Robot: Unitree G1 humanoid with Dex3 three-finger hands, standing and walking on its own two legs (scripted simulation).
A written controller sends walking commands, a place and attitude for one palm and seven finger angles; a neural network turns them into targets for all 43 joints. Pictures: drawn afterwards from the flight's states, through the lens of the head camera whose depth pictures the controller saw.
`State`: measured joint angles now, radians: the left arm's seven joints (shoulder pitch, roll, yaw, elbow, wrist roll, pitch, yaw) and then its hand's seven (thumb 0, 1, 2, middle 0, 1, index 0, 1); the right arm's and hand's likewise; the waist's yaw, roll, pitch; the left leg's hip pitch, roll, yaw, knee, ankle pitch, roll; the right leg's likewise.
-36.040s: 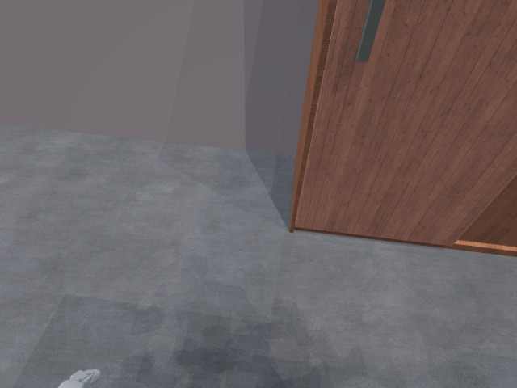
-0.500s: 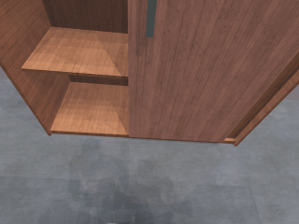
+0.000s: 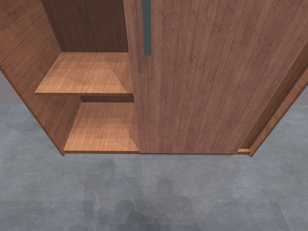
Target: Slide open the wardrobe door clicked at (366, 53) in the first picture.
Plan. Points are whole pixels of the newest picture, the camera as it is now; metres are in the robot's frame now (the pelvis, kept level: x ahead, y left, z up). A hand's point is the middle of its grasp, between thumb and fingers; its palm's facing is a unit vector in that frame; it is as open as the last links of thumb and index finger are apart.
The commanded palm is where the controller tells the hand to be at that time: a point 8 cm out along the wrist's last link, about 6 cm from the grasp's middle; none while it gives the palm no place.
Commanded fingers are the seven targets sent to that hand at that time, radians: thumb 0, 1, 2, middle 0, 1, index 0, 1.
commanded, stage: let the arm hang, fingers relaxed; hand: left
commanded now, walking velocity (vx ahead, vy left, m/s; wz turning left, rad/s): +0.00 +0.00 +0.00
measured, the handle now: (146, 11) +0.73 +0.06 +0.25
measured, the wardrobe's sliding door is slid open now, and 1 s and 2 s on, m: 0.57 0.57 0.57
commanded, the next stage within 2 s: look to check the result in 0.28 s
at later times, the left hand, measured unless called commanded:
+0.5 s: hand out of the picture -0.03 +0.17 -0.18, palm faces +0.02 -0.98 -0.18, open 7.4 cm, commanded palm none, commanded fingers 0.00 0.90 0.90 -0.20 -0.30 -0.20 -0.30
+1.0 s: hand out of the picture -0.01 +0.19 -0.18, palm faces +0.00 -0.98 -0.18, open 7.4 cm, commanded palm none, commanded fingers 0.00 0.90 0.90 -0.20 -0.30 -0.20 -0.30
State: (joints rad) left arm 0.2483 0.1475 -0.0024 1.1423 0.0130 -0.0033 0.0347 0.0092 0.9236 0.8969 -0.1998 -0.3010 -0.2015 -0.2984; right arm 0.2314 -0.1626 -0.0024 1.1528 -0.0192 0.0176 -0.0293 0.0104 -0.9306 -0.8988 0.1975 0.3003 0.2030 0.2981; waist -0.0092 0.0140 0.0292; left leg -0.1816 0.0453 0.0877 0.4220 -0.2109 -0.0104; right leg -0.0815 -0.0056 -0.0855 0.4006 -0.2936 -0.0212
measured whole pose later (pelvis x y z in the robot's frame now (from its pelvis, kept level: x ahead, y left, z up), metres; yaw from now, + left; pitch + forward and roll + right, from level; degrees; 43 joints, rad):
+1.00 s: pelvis -0.01 +0.02 +0.00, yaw -1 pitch -1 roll +0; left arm 0.25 0.15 0.01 1.15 0.01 0.00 0.03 0.00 0.91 0.90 -0.20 -0.30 -0.20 -0.30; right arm 0.24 -0.15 -0.01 1.15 -0.02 0.01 -0.03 0.01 -0.92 -0.90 0.20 0.30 0.20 0.30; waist -0.01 -0.01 0.06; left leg -0.20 0.02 0.11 0.41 -0.19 0.02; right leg -0.11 -0.03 -0.07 0.39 -0.26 0.01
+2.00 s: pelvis +0.00 +0.03 +0.00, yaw +0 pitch -1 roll +0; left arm 0.26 0.16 0.00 1.16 0.01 -0.01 0.03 0.00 0.91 0.90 -0.20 -0.30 -0.20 -0.30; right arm 0.23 -0.15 0.00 1.17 -0.01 0.00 -0.03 0.01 -0.92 -0.90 0.20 0.30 0.20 0.30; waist -0.01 -0.02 0.05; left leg -0.17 0.01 0.11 0.38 -0.19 0.03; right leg -0.07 -0.03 -0.07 0.35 -0.25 0.01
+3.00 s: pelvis -0.02 +0.03 +0.00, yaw +0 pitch -2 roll +0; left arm 0.27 0.16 0.00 1.16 0.01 -0.01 0.03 0.00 0.91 0.90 -0.20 -0.30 -0.20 -0.30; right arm 0.24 -0.14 0.00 1.16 -0.01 0.00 -0.03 0.01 -0.92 -0.90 0.20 0.30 0.20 0.30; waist -0.01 -0.02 0.06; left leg -0.19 0.01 0.11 0.39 -0.17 0.04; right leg -0.09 -0.04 -0.07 0.36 -0.24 0.02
